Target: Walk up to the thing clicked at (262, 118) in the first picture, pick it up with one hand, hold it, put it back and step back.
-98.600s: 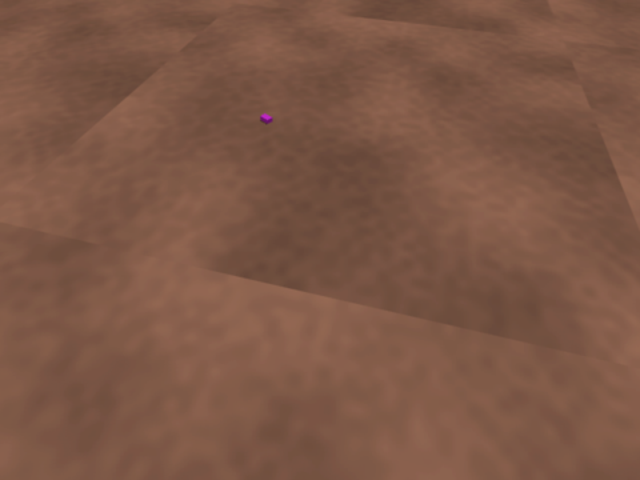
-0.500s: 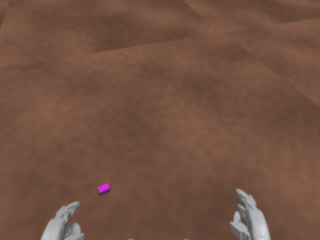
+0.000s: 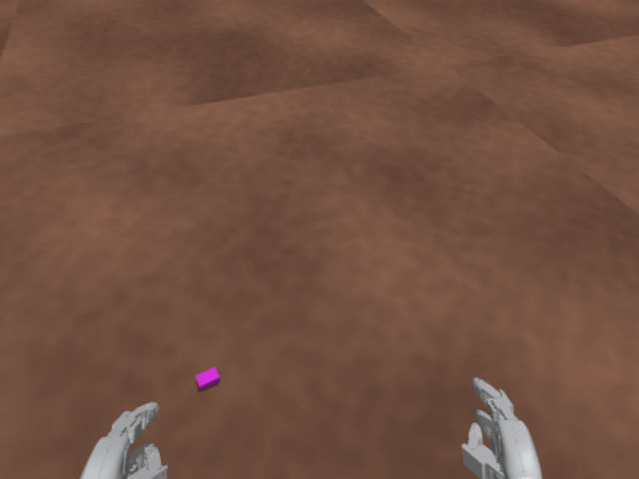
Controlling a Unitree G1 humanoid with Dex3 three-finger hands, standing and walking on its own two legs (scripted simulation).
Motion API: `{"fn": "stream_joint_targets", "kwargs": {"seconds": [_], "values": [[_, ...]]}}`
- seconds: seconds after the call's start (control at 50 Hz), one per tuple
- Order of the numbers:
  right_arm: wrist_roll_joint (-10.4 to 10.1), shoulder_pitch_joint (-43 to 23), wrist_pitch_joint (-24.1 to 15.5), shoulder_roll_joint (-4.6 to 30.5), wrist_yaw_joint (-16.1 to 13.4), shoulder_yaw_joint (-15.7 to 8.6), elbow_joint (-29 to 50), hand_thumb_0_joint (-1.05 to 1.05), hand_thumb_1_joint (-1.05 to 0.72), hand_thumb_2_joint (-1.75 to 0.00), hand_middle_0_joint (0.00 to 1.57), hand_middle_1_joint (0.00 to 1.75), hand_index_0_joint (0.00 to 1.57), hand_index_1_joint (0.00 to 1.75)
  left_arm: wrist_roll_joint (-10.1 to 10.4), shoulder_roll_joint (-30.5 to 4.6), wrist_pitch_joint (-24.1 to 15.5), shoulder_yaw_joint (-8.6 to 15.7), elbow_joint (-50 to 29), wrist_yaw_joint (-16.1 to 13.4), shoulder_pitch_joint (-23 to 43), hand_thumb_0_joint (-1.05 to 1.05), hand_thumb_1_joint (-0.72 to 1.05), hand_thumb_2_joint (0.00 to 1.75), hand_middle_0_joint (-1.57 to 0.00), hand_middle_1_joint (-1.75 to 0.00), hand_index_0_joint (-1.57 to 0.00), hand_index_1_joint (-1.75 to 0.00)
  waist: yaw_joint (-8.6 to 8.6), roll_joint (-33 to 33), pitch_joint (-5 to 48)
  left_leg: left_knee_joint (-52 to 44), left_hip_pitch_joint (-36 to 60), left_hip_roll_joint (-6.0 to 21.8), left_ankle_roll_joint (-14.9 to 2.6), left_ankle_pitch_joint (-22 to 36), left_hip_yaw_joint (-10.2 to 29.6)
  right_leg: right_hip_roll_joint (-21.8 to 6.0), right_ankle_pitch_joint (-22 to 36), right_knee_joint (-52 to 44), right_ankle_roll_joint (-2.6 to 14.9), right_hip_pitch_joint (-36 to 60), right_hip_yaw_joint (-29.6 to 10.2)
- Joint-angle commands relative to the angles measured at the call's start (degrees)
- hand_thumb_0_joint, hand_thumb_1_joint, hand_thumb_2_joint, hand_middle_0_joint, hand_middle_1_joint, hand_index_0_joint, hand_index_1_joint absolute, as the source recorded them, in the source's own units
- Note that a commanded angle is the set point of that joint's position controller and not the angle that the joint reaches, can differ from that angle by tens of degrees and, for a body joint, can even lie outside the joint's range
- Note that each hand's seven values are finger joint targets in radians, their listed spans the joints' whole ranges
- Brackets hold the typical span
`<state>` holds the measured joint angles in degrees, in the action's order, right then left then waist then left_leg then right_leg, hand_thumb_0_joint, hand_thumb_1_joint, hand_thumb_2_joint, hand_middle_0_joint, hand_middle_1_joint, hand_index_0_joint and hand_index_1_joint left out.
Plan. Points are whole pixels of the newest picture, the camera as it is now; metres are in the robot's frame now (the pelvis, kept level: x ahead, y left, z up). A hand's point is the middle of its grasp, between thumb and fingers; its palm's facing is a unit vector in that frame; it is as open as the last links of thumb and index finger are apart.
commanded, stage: home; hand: left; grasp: from above
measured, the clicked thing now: (208, 378) +0.53 +0.28 -0.70
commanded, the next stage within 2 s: stand in 0.30 s
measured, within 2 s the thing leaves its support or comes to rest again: neither
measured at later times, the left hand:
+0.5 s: hand out of the picture +0.16 +0.20 -0.08, palm faces +0.00 -0.96 -0.29, open 7.4 cm
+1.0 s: hand out of the picture +0.03 +0.26 -0.11, palm faces +0.07 -0.95 -0.32, open 7.4 cm
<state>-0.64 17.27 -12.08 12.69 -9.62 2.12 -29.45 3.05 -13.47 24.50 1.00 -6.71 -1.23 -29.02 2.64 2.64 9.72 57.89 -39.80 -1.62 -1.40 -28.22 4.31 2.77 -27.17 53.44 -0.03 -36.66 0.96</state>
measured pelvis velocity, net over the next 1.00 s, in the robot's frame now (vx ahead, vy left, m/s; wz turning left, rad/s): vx -0.01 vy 0.03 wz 0.03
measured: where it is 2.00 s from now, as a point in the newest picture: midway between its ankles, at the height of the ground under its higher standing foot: outside the picture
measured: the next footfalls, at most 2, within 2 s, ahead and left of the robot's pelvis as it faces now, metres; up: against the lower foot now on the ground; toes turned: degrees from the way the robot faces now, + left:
none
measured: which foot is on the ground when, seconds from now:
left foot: down 0.00-1.00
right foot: down 0.00-1.00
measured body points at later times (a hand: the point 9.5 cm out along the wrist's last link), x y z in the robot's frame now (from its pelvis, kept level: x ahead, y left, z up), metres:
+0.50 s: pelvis -0.01 +0.00 +0.01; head +0.01 +0.01 +0.46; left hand +0.16 +0.25 -0.05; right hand +0.14 -0.25 -0.08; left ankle +0.00 +0.10 -0.68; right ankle -0.01 -0.13 -0.68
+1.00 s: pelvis -0.01 +0.03 +0.06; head -0.01 +0.03 +0.51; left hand +0.03 +0.31 -0.08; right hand +0.07 -0.24 -0.08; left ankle +0.00 +0.10 -0.68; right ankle -0.01 -0.13 -0.68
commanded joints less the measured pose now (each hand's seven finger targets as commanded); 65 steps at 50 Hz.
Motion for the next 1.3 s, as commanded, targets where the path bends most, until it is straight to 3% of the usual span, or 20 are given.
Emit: {"fn": "stream_joint_targets", "kwargs": {"seconds": [0.0, 0.08, 0.3, 0.36, 0.38, 0.4, 0.42, 0.46, 0.52, 0.58, 0.64, 0.74, 0.78, 0.82, 0.88, 0.94, 1.02, 1.06, 1.1, 1.28], "values": [[-0.1, -3.1, -3.4, 7.6, -0.6, -3.3, 9.4, 0.0, -0.9, -0.9, 0.2, 0.3, 0.2, 0.3, -0.1, -6.2, -3.0, 4.2, -10.5, -0.5, 0.8, 0.0, 0.9, 0.9, -0.2, -0.3, -0.2, -0.3, -0.12, -0.6, 4.5, -9.6, 6.3, 1.2, 0.32, 14.4, 0.2, -0.2, 11.9, -7.9, 0.86, 2.9, 1.2], [-0.1, -3.0, -3.3, 7.5, -0.5, -3.2, 9.6, 0.0, -0.9, -0.9, 0.2, 0.3, 0.2, 0.3, -0.1, -6.1, -3.1, 3.8, -10.9, -0.6, 0.9, 0.0, 0.9, 0.9, -0.2, -0.3, -0.2, -0.3, -0.26, 0.9, 4.7, -9.6, 6.8, 1.2, 0.57, 16.2, 0.1, -0.2, 13.3, -7.3, 1.05, 3.0, 1.3], [-0.2, -3.7, -3.1, 7.3, -0.5, -3.0, 10.2, 0.0, -0.9, -0.9, 0.2, 0.3, 0.2, 0.3, -0.2, -5.8, -3.1, 3.6, -10.7, -0.7, 1.4, 0.0, 0.9, 0.9, -0.2, -0.3, -0.2, -0.3, -0.15, -0.8, 2.5, -10.3, 4.5, 1.0, 0.08, 9.1, 0.0, -0.2, 7.7, -8.8, 0.89, 2.1, 1.2], [-0.3, -3.6, -3.2, 7.7, -0.6, -3.2, 9.8, 0.0, -0.9, -0.9, 0.2, 0.3, 0.2, 0.3, -0.2, -6.2, -3.1, 3.6, -11.1, -0.7, 0.8, 0.0, 0.9, 0.9, -0.2, -0.3, -0.2, -0.3, -0.18, 0.6, 3.1, -10.5, 5.4, 1.2, 0.21, 10.3, 0.1, -0.2, 8.7, -8.1, 1.02, 2.2, 1.3], [6.7, -7.0, 2.7, 12.1, 2.9, -5.0, -4.3, 0.0, -0.9, -0.9, 0.2, 0.3, 0.2, 0.3, -7.8, -9.8, -14.4, 4.0, 9.0, -2.4, 16.4, 0.0, 0.9, 0.9, -0.2, -0.3, -0.2, -0.3, -5.08, -4.9, -7.7, -14.8, 3.7, 2.5, -2.35, 17.6, 3.3, -6.5, 8.5, -13.4, 1.44, 16.8, -5.2], [6.7, -6.4, 4.7, 12.8, 4.0, -5.7, -5.1, 0.0, -0.9, -0.9, 0.2, 0.3, 0.2, 0.3, -7.8, -10.7, -18.1, 4.8, 18.8, -2.1, 14.3, 0.0, 0.9, 0.9, -0.2, -0.3, -0.2, -0.3, -3.63, -5.7, -1.4, -14.9, 10.0, 1.9, -2.73, 20.4, 1.2, -7.5, 11.5, -13.7, 3.39, 17.0, -9.5], [7.4, -7.2, 5.7, 13.1, 4.7, -5.9, -4.2, 0.0, -0.9, -0.9, 0.2, 0.3, 0.2, 0.3, -7.4, -11.6, -20.1, 4.3, 20.6, -1.8, 14.6, 0.0, 0.9, 0.9, -0.2, -0.3, -0.2, -0.3, -2.68, -6.7, -3.5, -14.7, 11.4, 1.7, -2.64, 19.9, 1.8, -7.8, 11.1, -16.3, 4.52, 13.7, -11.6], [5.1, -6.7, 6.0, 12.0, 6.4, -5.8, -7.3, 0.0, -0.9, -0.9, 0.2, 0.3, 0.2, 0.3, -7.1, -12.1, -22.2, 3.8, 25.4, -1.5, 15.8, 0.0, 0.9, 0.9, -0.2, -0.3, -0.2, -0.3, -3.8, -2.6, -0.4, -17.7, 16.0, 2.3, -2.39, 25.2, 3.1, -8.3, 22.4, -13.5, 3.65, 20.3, -9.5], [3.4, -8.3, 6.7, 12.0, 7.9, -6.3, -10.8, 0.0, -0.9, -0.9, 0.2, 0.3, 0.2, 0.3, -5.7, -10.9, -22.6, 4.1, 34.0, -1.6, 17.1, 0.0, 0.9, 0.9, -0.2, -0.3, -0.2, -0.3, -4.89, -2.9, -1.7, -21.4, 19.9, 2.4, -2.5, 26.1, 4.4, -7.1, 20.0, -16.3, 2.1, 20.3, -7.1], [3.5, -8.1, 8.0, 11.5, 8.2, -6.1, -14.0, 0.0, -0.9, -0.9, 0.2, 0.3, 0.2, 0.3, -5.8, -11.1, -23.5, 4.4, 40.7, -1.7, 20.8, 0.0, 0.9, 0.9, -0.2, -0.3, -0.2, -0.3, -3.47, -4.9, -5.1, -24.8, 21.6, 2.0, -2.1, 19.3, 4.2, -7.9, 13.4, -21.2, 1.77, 19.4, -8.2], [3.5, -9.0, 8.8, 12.0, 8.4, -6.4, -16.9, 0.0, -0.9, -0.9, 0.2, 0.3, 0.2, 0.3, -5.7, -10.5, -24.4, 4.3, 46.3, -1.6, 21.0, 0.0, 0.9, 0.9, -0.2, -0.3, -0.2, -0.3, -3.75, -4.3, -7.1, -28.7, 22.7, 2.5, -2.01, 18.6, 5.6, -7.7, 13.0, -24.4, 1.5, 22.3, -7.1], [3.1, -9.2, 9.2, 13.1, 8.0, -6.5, -21.4, 0.0, -0.9, -0.9, 0.2, 0.3, 0.2, 0.3, -4.7, -10.2, -24.5, 3.8, 54.1, -1.6, 20.4, 0.0, 0.9, 0.9, -0.2, -0.3, -0.2, -0.3, -3.87, -0.1, -7.4, -36.1, 26.7, 5.4, -1.15, 23.1, 10.2, -6.6, 16.5, -25.8, 0.28, 27.6, -4.5], [2.9, -9.6, 9.6, 13.5, 7.6, -6.5, -22.9, 0.0, -0.9, -0.9, 0.2, 0.3, 0.2, 0.3, -4.6, -10.8, -24.5, 3.8, 56.8, -1.6, 20.1, 0.0, 0.9, 0.9, -0.2, -0.3, -0.2, -0.3, -3.83, 0.1, -9.7, -38.4, 26.9, 5.4, -0.54, 20.7, 10.7, -6.6, 15.9, -27.3, -0.08, 28.0, -4.2], [2.5, -9.7, 9.8, 13.4, 7.5, -6.6, -24.3, 0.0, -0.9, -0.9, 0.2, 0.3, 0.2, 0.3, -4.6, -11.6, -24.8, 3.7, 58.8, -1.8, 20.1, 0.0, 0.9, 0.9, -0.2, -0.3, -0.2, -0.3, -3.92, -1.4, -8.1, -37.3, 29.9, 4.9, -0.75, 27.9, 8.7, -7.7, 19.7, -29.5, 0.11, 30.4, -4.5], [2.3, -8.6, 10.2, 14.1, 7.2, -6.7, -26.7, 0.0, -0.9, -0.9, 0.2, 0.3, 0.2, 0.3, -4.5, -12.2, -24.8, 3.5, 61.4, -1.8, 20.7, 0.0, 0.9, 0.9, -0.2, -0.3, -0.2, -0.3, -3.2, -1.4, -9.6, -38.9, 31.5, 4.9, 0.08, 28.3, 8.6, -7.8, 19.2, -31.2, -0.12, 30.4, -4.4], [2.1, -9.1, 10.7, 13.9, 7.2, -6.6, -28.0, 0.0, -0.9, -0.9, 0.2, 0.3, 0.2, 0.3, -4.5, -12.4, -24.9, 3.2, 63.7, -1.9, 20.6, 0.0, 0.9, 0.9, -0.2, -0.3, -0.2, -0.3, -3.3, -1.8, -9.9, -39.5, 31.5, 4.9, -0.32, 26.9, 8.2, -8.4, 19.4, -32.8, -0.18, 32.2, -4.4], [2.1, -9.4, 11.0, 14.3, 7.2, -6.6, -29.5, 0.0, -0.9, -0.9, 0.2, 0.3, 0.2, 0.3, -4.5, -12.8, -24.7, 3.0, 65.8, -1.8, 20.8, 0.0, 0.9, 0.9, -0.2, -0.3, -0.2, -0.3, -3.2, -1.6, -12.5, -42.3, 30.1, 4.8, -0.09, 19.0, 9.0, -8.1, 16.2, -33.9, -0.23, 31.5, -4.2], [2.0, -9.1, 11.0, 14.3, 7.2, -6.6, -30.0, 0.0, -0.9, -0.9, 0.2, 0.3, 0.2, 0.3, -4.5, -13.0, -24.8, 3.0, 66.4, -1.7, 20.5, 0.0, 0.9, 0.9, -0.2, -0.3, -0.2, -0.3, -3.17, -1.2, -11.4, -42.9, 31.2, 5.1, 0.15, 20.2, 9.3, -8.2, 16.9, -33.6, -0.19, 31.9, -4.1], [2.1, -10.5, 11.2, 14.3, 7.4, -6.5, -30.3, 0.0, -0.9, -0.9, 0.2, 0.3, 0.2, 0.3, -4.7, -12.6, -24.8, 2.7, 67.4, -1.7, 20.0, 0.0, 0.9, 0.9, -0.2, -0.3, -0.2, -0.3, -3.7, -1.5, -13.5, -43.4, 28.5, 4.9, -0.41, 15.2, 9.6, -8.3, 14.5, -34.7, -0.2, 31.8, -4.1], [1.8, -10.9, 11.1, 15.1, 7.9, -6.2, -31.3, 0.0, -0.9, -0.9, 0.2, 0.3, 0.2, 0.3, -4.5, -13.4, -25.1, 2.4, 68.9, -1.3, 19.9, 0.0, 0.9, 0.9, -0.2, -0.3, -0.2, -0.3, -3.44, -1.1, -13.5, -44.4, 28.1, 5.3, -0.72, 13.8, 10.0, -8.7, 14.4, -35.6, 0.02, 32.2, -4.3]]}}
